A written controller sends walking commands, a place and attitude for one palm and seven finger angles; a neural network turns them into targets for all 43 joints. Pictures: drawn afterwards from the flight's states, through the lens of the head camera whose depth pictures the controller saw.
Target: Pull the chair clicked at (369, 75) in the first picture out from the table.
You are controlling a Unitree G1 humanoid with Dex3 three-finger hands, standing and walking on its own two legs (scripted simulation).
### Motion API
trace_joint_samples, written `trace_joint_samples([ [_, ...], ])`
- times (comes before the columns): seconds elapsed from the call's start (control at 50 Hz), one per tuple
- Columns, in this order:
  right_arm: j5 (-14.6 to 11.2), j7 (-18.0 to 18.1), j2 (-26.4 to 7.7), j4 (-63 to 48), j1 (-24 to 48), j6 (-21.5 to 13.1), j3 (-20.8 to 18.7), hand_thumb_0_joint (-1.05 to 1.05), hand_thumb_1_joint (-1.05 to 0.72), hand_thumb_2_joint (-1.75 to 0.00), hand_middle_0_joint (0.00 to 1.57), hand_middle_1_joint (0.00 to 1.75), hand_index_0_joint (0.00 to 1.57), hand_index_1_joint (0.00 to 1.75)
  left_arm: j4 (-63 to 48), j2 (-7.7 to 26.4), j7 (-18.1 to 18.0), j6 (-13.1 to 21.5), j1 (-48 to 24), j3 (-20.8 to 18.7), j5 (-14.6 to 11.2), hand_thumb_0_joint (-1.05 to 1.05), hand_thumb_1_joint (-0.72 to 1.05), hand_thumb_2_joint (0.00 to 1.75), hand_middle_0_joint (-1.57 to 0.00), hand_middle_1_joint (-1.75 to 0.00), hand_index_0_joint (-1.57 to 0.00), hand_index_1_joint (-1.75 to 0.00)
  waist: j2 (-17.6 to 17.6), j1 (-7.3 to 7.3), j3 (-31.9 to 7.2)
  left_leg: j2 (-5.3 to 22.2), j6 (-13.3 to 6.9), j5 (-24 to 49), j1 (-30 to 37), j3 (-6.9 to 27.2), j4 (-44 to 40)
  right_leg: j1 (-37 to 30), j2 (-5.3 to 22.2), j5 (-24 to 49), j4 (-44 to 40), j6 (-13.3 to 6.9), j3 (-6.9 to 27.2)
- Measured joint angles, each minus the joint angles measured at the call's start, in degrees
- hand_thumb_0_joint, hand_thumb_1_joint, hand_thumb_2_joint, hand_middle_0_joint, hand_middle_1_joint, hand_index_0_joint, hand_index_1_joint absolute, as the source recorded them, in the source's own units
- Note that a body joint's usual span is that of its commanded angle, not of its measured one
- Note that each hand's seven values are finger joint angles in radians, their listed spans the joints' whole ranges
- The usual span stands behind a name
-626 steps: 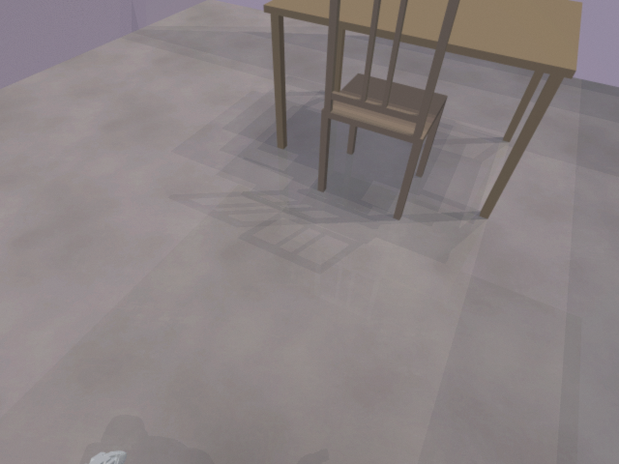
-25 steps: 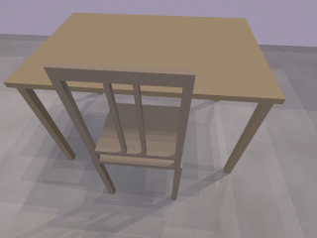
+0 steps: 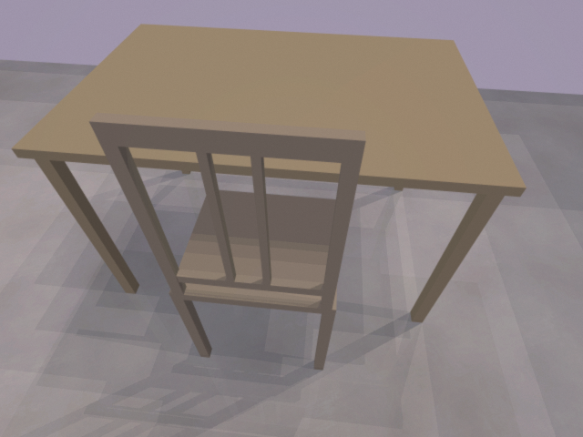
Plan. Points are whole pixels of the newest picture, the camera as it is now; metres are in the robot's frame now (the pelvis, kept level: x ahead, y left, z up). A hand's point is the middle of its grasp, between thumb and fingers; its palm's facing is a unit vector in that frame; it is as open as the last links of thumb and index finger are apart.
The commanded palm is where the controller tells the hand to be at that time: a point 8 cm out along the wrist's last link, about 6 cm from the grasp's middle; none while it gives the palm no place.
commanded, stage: shuffle to correct the standing spot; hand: left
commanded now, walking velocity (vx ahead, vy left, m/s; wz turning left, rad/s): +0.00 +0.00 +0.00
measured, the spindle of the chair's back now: (220, 226) +0.49 +0.18 -0.06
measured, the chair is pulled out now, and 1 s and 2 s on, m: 0.00 0.00 0.00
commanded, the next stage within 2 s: come to a stop and stand still in 0.12 s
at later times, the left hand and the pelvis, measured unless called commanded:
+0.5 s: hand out of the picture -0.01 +0.20 -0.19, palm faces +0.04 -0.98 -0.18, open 7.4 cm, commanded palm none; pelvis +0.01 +0.03 -0.01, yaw +0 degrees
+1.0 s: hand out of the picture -0.01 +0.20 -0.18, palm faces +0.03 -0.98 -0.19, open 7.4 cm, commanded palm none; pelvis -0.01 +0.03 +0.00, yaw -1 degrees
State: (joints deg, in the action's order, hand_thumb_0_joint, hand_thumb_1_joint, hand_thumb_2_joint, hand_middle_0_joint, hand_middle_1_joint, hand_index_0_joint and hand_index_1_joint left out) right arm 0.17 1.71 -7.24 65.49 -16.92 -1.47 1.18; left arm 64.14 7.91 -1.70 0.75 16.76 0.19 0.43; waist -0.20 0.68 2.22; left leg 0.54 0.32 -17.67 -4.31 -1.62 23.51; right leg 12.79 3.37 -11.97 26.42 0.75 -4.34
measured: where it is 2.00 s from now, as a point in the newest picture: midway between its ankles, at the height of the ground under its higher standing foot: outside the picture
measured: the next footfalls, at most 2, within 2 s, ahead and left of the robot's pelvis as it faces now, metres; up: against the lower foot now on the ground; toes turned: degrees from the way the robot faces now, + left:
none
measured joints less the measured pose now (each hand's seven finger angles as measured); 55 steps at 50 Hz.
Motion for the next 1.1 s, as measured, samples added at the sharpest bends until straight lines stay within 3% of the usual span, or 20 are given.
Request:
trace_joint_samples([
  [0.26,0.73,-0.53,0.57,0.19,-3.86,0.78,-0.3,0.0,-0.91,-0.9,0.19,0.3,0.2,0.3,-0.68,-0.26,0.53,-0.61,2.85,-1.04,0.65,0.01,0.91,0.9,-0.2,-0.3,-0.2,-0.3,0.35,0.33,-1.32,-0.24,-0.69,-3.42,-1.69,-0.21,4.53,1.77,0.38,-3.42,4.46,-0.19,0.38],
  [0.3,0.59,-0.76,0.12,-0.08,-3.62,0.98,-0.04,0.0,-0.91,-0.9,0.19,0.3,0.2,0.3,0.13,-0.33,-0.35,0.85,2.8,-0.66,0.63,0.01,0.91,0.9,-0.2,-0.3,-0.2,-0.3,-0.18,0.23,-0.81,0.28,-0.62,-4.86,-3.49,0.03,7.63,2.54,0.07,-3.45,5.4,1.08,0.14],
  [0.34,0.34,-0.49,-0.04,-1.14,-2.94,0.77,-0.33,0.0,-0.91,-0.9,0.19,0.3,0.2,0.3,0.51,-0.13,-0.72,1.42,2.94,-0.42,0.56,0.01,0.91,0.9,-0.2,-0.3,-0.2,-0.3,0.09,-0.39,-0.34,0.07,-0.82,-5.94,-4.5,0.08,9.2,3.43,0.34,-4.08,6.66,1.13,0.16],
  [0.46,0.13,0.37,-0.28,-2.94,-1.57,-0.6,-0.43,0.0,-0.91,-0.9,0.19,0.3,0.2,0.3,1.36,0.41,-0.8,0.24,2.45,0.12,0.53,0.01,0.91,0.9,-0.2,-0.3,-0.2,-0.3,0.47,-0.78,-1.49,-1.08,-2.01,-6.63,-4.24,0.03,10.32,2.8,1.46,-4.73,7.27,1.73,0.35],
  [0.7,0.19,0.45,-1.71,-3.19,-0.3,-0.03,-0.47,0.02,-0.94,-0.9,0.19,0.3,0.2,0.3,-1.29,0.48,-0.54,-0.75,0.34,-0.27,0.31,0.01,0.91,0.9,-0.2,-0.3,-0.19,-0.3,-0.03,-0.37,-1.74,-2.85,-3.56,-4.11,-1.39,-1.6,6.4,0.89,2.77,-2.27,4.35,2.48,2.13],
  [1.1,-0.22,-0.31,-0.15,-0.8,-0.85,0.35,-0.44,0.0,-0.91,-0.9,0.19,0.3,0.2,0.3,-1.47,-0.5,-0.32,-0.61,1.74,-0.18,0.21,0.01,0.91,0.9,-0.2,-0.3,-0.2,-0.3,0.12,-0.42,0.23,-2.18,-2.56,-1.2,-1.08,-1.7,3.05,0.84,1.99,0.4,1.42,2.39,2.09],
])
